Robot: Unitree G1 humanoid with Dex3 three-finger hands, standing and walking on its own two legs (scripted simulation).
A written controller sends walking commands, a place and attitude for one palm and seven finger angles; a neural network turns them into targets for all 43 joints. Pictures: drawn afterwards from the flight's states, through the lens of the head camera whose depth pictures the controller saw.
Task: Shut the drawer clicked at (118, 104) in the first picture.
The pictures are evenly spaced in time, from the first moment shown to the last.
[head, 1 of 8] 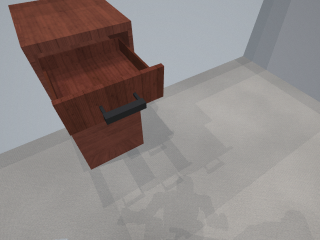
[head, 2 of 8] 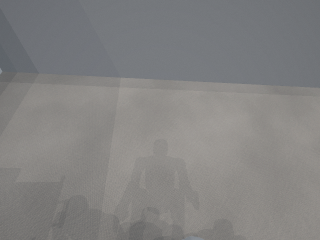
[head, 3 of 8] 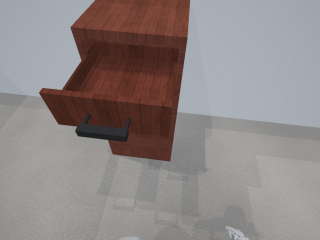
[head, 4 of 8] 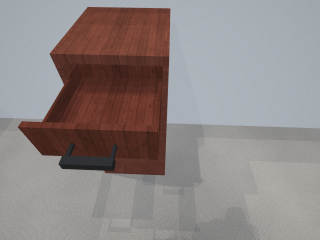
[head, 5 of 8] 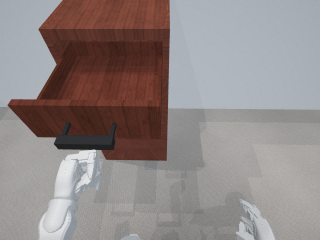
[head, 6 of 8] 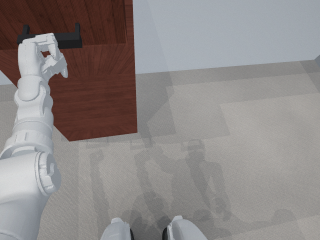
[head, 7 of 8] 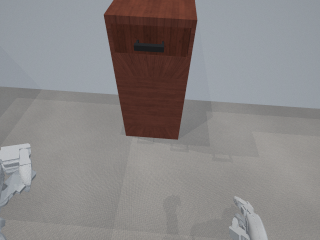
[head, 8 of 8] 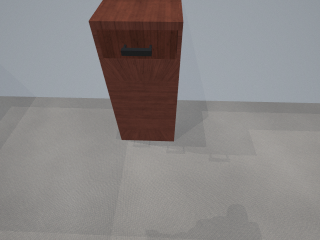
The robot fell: no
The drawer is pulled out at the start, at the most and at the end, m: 0.29 0.29 0.00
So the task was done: yes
